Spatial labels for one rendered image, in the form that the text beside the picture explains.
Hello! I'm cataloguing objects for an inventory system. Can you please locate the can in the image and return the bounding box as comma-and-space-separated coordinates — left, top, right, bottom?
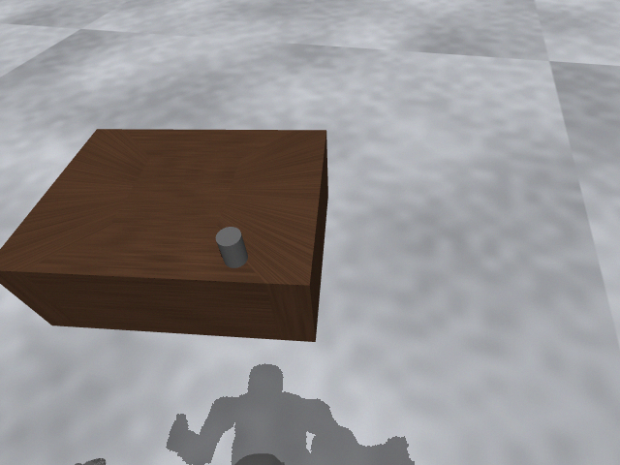
216, 227, 248, 268

